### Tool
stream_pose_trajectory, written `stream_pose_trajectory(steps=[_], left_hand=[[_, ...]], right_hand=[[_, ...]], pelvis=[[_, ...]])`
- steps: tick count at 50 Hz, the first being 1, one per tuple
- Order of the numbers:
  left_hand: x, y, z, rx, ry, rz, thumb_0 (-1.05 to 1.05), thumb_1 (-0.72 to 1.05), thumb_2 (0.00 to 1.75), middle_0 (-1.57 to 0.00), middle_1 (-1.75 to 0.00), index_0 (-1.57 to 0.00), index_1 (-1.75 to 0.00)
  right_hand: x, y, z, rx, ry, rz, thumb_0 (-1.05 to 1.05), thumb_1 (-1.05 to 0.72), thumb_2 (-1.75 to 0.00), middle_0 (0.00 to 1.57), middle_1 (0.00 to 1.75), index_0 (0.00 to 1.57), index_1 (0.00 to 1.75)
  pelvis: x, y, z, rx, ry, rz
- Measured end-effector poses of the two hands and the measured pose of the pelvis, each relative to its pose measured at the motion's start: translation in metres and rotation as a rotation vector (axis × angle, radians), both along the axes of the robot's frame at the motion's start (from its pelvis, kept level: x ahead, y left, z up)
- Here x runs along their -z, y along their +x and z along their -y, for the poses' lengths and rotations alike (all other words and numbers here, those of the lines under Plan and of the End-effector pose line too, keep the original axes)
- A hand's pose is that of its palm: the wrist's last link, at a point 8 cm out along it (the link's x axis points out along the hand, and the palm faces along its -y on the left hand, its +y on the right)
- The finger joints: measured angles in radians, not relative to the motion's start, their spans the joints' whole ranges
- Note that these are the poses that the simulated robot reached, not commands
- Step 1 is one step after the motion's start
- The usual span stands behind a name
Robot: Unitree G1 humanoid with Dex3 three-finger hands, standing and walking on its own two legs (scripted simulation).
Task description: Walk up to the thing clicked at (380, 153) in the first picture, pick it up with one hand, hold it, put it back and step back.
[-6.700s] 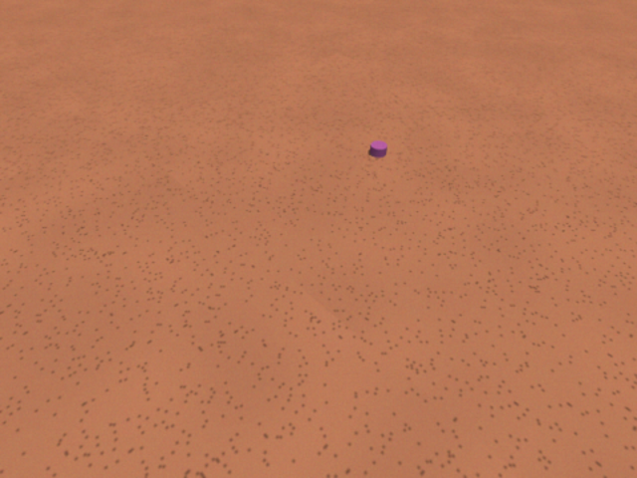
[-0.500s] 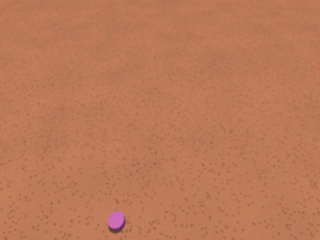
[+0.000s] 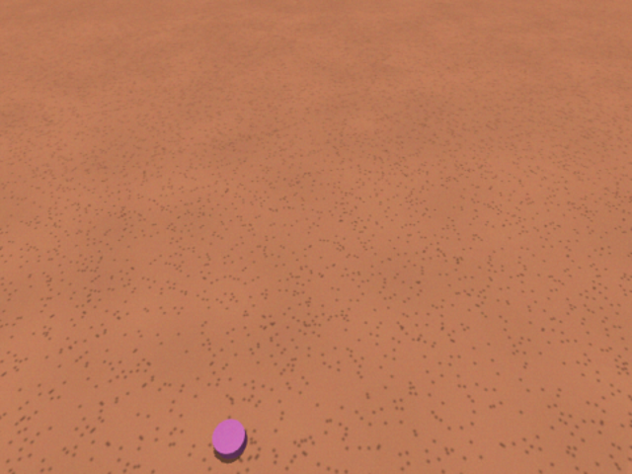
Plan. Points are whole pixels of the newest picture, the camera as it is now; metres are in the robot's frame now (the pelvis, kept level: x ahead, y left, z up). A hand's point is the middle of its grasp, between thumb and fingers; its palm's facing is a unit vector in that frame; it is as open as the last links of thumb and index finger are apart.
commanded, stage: stand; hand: left
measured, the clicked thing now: (230, 438) +0.42 +0.27 -0.75
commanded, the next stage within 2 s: none
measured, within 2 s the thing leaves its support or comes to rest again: neither
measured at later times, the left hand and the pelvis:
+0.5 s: hand out of the picture +0.09 +0.24 -0.15, palm faces -0.01 -0.94 -0.34, open 7.4 cm; pelvis +0.01 -0.02 +0.00, yaw +0 degrees
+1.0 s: hand out of the picture +0.10 +0.23 -0.15, palm faces -0.02 -0.94 -0.34, open 7.4 cm; pelvis +0.01 -0.02 +0.00, yaw -1 degrees
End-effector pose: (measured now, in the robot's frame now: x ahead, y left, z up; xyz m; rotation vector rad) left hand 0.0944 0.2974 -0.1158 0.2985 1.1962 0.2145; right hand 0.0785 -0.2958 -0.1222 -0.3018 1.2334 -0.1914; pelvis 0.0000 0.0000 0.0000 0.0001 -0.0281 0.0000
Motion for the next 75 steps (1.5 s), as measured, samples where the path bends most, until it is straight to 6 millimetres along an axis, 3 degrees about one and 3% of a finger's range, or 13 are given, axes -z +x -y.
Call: stream_pose_trajectory(steps=[15,43,75], left_hand=[[0.0,-0.009,0.013,0.01,-0.01,-0.03,0.01,0.9,0.89,-0.21,-0.3,-0.2,-0.3],[-0.003,-0.005,0.025,0.021,0.003,-0.025,0.01,0.9,0.89,-0.21,-0.3,-0.2,-0.3],[-0.002,-0.008,0.023,0.033,0.005,-0.038,0.01,0.9,0.89,-0.21,-0.3,-0.2,-0.3]], right_hand=[[-0.004,0.014,0.007,-0.01,0.002,0.033,0.0,-0.91,-0.9,0.2,0.3,0.21,0.3],[0.0,-0.001,0.025,0.002,-0.003,-0.005,0.0,-0.91,-0.9,0.2,0.3,0.21,0.3],[-0.001,-0.007,0.025,0.005,-0.008,-0.013,0.0,-0.91,-0.9,0.2,0.3,0.21,0.3]], pelvis=[[-0.003,0.007,0.009,0.004,0.004,0.0],[-0.003,0.01,0.023,0.01,0.002,0.004],[-0.003,0.011,0.023,0.021,0.003,0.003]])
